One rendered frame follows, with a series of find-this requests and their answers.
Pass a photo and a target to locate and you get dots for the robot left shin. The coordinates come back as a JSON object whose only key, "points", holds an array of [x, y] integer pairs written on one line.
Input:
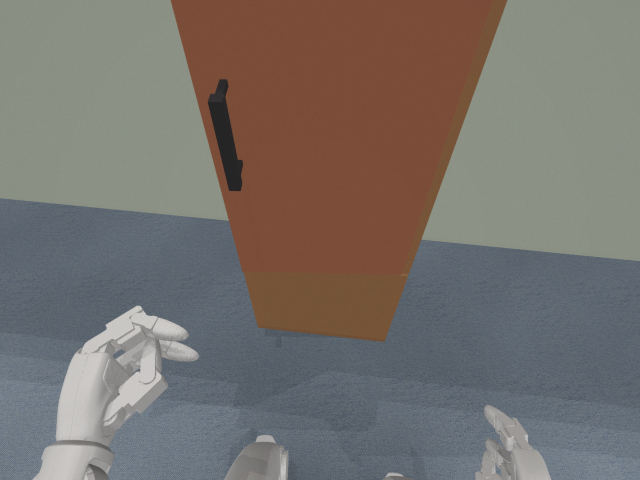
{"points": [[265, 438]]}

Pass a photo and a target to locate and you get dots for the left robot hand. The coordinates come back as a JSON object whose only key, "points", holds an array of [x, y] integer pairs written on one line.
{"points": [[87, 410]]}

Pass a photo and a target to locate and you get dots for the robot left forearm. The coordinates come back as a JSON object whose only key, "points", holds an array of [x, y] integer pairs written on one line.
{"points": [[75, 460]]}

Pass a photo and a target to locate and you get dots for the right robot hand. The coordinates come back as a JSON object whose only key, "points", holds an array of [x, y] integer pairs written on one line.
{"points": [[524, 463]]}

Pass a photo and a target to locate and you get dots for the robot left thigh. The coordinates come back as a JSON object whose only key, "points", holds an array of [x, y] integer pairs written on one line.
{"points": [[260, 461]]}

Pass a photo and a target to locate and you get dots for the handle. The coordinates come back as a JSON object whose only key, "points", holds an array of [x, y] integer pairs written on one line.
{"points": [[222, 126]]}

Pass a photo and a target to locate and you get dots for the cupboard door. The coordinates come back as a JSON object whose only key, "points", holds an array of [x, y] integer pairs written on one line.
{"points": [[340, 110]]}

